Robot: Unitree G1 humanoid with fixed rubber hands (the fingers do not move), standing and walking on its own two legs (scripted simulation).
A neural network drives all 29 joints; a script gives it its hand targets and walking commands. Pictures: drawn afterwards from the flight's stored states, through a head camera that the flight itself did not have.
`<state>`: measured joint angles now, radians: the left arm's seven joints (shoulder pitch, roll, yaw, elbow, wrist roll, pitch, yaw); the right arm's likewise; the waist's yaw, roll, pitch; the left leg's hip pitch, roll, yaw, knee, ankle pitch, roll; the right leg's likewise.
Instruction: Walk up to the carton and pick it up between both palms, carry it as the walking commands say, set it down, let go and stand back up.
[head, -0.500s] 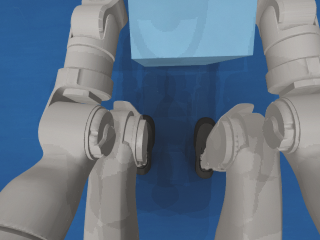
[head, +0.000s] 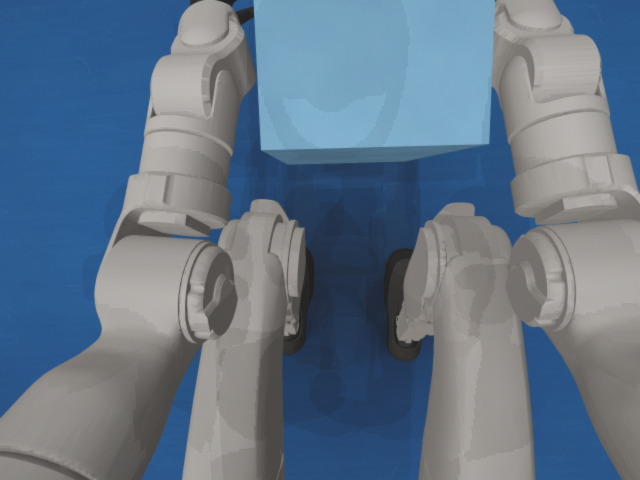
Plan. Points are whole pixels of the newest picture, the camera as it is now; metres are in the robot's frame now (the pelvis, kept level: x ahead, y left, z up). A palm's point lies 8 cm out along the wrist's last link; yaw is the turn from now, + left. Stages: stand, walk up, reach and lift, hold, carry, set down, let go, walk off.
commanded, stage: reach and lift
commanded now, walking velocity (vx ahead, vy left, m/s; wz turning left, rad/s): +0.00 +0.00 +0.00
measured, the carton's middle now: (354, 22) +0.55 +0.00 -0.13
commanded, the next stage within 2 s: none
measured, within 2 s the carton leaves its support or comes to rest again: neither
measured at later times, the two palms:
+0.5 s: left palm out of the picture +0.52 +0.12 +0.00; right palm out of the picture +0.52 -0.14 -0.02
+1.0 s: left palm out of the picture +0.49 +0.13 +0.08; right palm out of the picture +0.50 -0.13 +0.06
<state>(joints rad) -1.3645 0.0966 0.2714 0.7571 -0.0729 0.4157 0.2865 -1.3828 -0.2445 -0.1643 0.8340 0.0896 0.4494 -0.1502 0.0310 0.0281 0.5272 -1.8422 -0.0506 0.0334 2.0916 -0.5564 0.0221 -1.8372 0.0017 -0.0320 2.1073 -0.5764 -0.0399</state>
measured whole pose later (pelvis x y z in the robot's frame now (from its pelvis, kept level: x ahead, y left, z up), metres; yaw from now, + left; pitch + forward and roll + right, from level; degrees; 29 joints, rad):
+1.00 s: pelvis -0.01 +0.00 +0.11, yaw -1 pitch +9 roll +2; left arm -1.22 0.05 0.31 0.70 -0.02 0.46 0.24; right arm -1.23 -0.16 -0.20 0.74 0.03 0.51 -0.17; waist 0.03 0.03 0.52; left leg -1.40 -0.05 0.03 1.73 -0.50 0.02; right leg -1.41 0.02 0.00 1.76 -0.51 -0.03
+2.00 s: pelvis -0.01 -0.01 +0.22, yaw -2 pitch -2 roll +3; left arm -0.98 -0.01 0.31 0.62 0.01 0.48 0.21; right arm -1.02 -0.11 -0.10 0.71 0.02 0.52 -0.18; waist 0.03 0.01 0.52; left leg -0.86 -0.05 0.03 1.30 -0.41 0.02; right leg -0.89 0.03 0.04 1.36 -0.42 -0.03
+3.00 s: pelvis +0.05 -0.01 +0.31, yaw -4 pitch -7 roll +3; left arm -0.72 -0.11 0.41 0.79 0.21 0.58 0.14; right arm -0.73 0.04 -0.24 0.80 -0.13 0.65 -0.15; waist 0.07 0.00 0.05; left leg -0.38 -0.05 0.03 0.79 -0.29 0.02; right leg -0.43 0.03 0.07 0.88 -0.33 -0.03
